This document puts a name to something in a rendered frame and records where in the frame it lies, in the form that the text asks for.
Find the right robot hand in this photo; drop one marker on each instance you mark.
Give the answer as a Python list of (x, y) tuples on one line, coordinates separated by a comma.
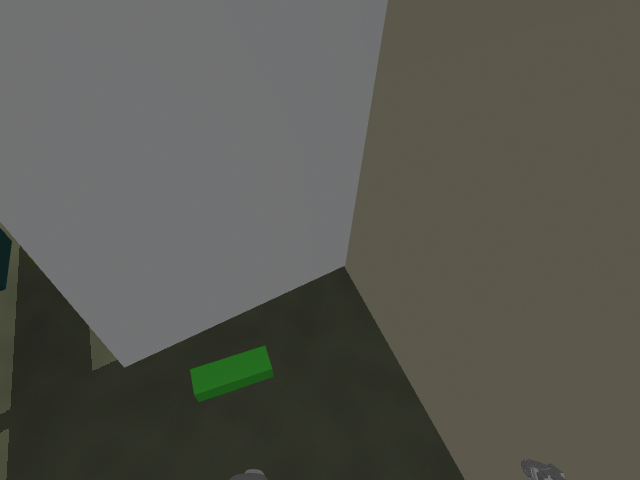
[(539, 471)]

